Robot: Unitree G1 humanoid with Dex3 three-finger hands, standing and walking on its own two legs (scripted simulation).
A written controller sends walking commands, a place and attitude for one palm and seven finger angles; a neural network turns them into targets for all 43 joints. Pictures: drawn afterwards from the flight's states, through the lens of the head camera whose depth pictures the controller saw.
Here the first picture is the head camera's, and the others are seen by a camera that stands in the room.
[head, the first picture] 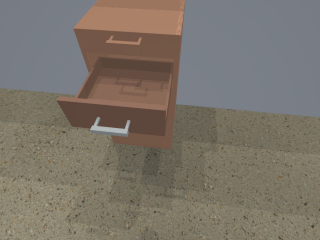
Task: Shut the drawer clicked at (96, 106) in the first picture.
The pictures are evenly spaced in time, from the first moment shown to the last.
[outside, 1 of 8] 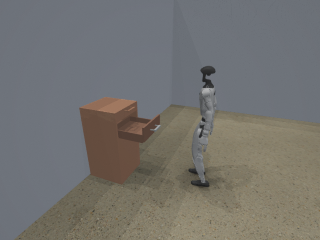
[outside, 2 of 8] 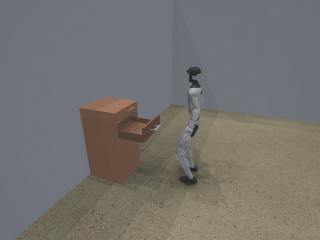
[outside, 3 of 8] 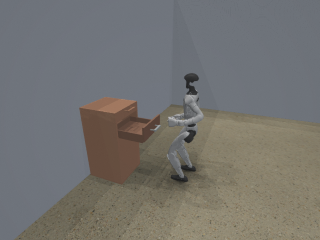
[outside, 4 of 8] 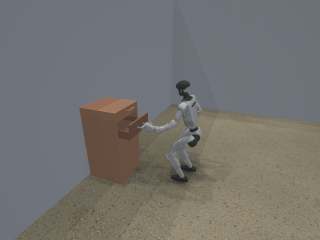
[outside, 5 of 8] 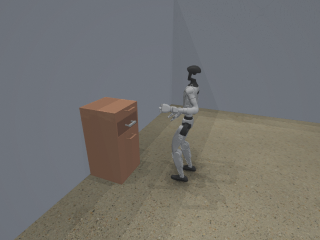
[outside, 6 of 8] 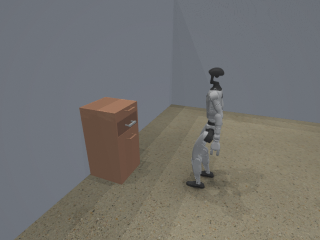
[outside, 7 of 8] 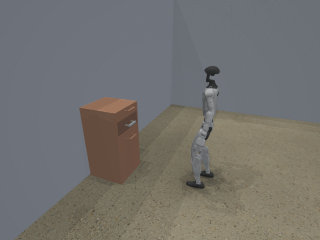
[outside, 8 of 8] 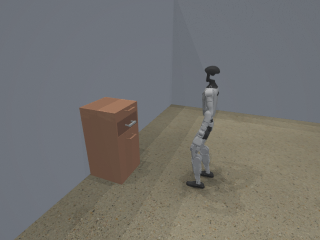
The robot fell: no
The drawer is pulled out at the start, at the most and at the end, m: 0.30 0.30 0.00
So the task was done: yes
